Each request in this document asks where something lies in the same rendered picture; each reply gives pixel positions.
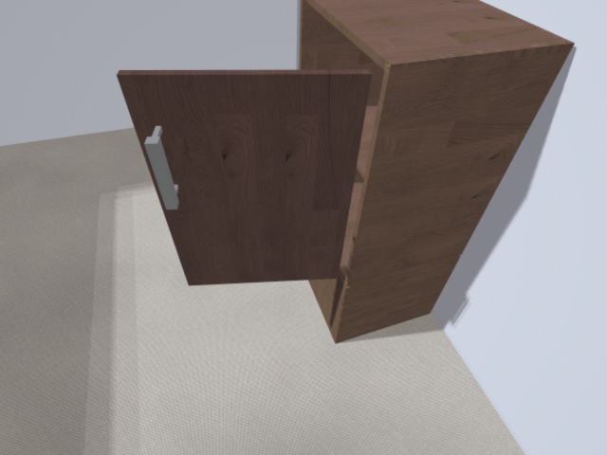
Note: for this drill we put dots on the cupboard door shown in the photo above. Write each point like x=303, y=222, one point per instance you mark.
x=265, y=162

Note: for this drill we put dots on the handle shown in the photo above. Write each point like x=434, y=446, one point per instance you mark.
x=161, y=169

